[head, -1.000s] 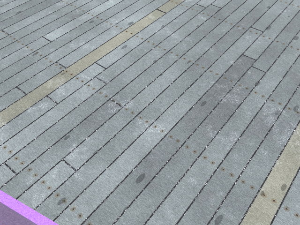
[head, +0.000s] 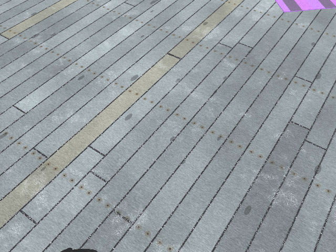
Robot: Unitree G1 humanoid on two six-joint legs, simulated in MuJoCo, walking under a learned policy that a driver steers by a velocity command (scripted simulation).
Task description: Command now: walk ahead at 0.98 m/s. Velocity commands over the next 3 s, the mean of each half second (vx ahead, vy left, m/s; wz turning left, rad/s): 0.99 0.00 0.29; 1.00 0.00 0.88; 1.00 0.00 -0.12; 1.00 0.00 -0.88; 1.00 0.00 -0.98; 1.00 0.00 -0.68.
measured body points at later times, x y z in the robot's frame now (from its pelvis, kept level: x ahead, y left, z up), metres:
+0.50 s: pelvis +0.48 -0.01 -0.01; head +0.51 +0.00 +0.44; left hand +0.37 +0.22 -0.15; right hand +0.71 -0.20 -0.11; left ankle +0.69 +0.13 -0.67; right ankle +0.32 -0.08 -0.73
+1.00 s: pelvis +0.95 +0.11 -0.01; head +0.98 +0.14 +0.44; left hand +1.09 +0.43 -0.06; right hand +1.07 -0.16 -0.12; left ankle +0.74 +0.07 -0.73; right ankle +1.21 +0.08 -0.71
